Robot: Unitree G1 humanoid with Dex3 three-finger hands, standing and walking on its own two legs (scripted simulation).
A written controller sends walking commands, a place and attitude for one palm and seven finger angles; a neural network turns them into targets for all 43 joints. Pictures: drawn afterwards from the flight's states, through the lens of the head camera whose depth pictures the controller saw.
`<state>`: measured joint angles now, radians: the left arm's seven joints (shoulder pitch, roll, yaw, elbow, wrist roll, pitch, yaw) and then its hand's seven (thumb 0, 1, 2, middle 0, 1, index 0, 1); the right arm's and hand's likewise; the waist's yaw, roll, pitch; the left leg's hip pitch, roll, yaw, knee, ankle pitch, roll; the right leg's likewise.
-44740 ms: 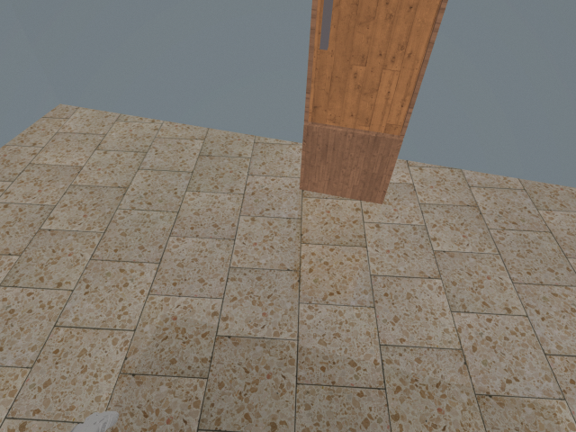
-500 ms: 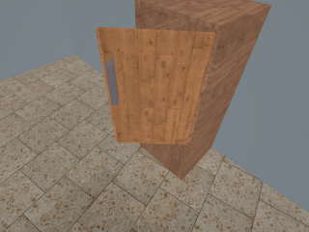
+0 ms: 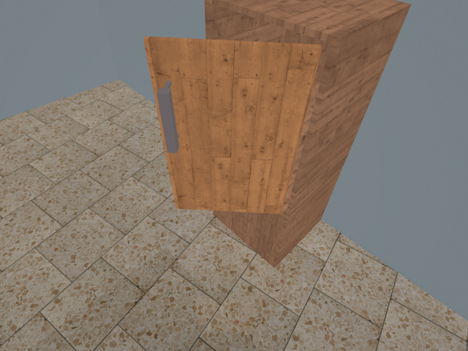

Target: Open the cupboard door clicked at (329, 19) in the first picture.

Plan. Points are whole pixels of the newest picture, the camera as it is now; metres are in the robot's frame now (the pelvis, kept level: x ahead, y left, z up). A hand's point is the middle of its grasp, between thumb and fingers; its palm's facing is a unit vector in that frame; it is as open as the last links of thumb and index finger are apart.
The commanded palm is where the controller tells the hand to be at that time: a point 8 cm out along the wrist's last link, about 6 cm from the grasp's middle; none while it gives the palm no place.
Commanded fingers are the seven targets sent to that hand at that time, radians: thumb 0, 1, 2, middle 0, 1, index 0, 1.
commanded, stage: shuffle to correct the standing spot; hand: left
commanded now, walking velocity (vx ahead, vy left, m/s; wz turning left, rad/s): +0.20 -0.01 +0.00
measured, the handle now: (170, 117) +0.62 +0.22 +0.07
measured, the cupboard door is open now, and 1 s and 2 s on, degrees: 42 42 42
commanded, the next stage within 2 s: come to a stop and stand still in 0.32 s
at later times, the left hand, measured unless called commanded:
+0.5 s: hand out of the picture +0.16 +0.18 -0.16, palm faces -0.01 -0.98 -0.22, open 7.3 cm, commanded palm none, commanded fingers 0.00 0.90 0.90 -0.20 -0.30 -0.20 -0.30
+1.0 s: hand out of the picture +0.11 +0.22 -0.19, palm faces +0.08 -0.98 -0.16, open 7.3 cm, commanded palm none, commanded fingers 0.00 0.90 0.90 -0.20 -0.30 -0.20 -0.30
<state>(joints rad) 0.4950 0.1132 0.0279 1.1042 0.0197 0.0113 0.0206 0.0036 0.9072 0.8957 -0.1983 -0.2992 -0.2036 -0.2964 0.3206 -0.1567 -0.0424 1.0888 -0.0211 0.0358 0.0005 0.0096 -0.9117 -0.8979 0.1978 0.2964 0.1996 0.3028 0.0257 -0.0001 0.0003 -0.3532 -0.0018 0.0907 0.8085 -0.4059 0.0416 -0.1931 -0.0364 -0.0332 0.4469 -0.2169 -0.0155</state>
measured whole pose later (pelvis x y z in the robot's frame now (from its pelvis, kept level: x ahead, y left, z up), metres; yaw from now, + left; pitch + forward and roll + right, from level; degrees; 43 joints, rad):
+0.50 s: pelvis +0.08 -0.01 +0.00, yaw -1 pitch +0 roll +0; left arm 0.21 0.19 0.07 0.99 0.02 0.00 0.00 0.02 0.93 0.90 -0.19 -0.30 -0.20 -0.30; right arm 0.45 -0.09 -0.03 1.13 -0.04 -0.04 -0.03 0.01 -0.91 -0.90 0.20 0.30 0.20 0.30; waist -0.05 0.00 0.04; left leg -0.09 0.02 0.14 0.41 -0.31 0.02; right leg -0.38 -0.08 -0.09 0.57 -0.22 0.00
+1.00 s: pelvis +0.07 +0.04 +0.00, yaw +0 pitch -1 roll -2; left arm 0.23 0.20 0.07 1.00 0.02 0.06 0.02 0.00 0.91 0.90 -0.20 -0.30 -0.20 -0.30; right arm 0.20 -0.13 -0.04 0.97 -0.03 0.00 -0.03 0.00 -0.92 -0.90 0.20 0.30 0.20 0.30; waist 0.01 -0.05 0.04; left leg -0.28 -0.01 0.13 0.50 -0.22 0.10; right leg -0.42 -0.02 0.03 0.99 -0.36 0.03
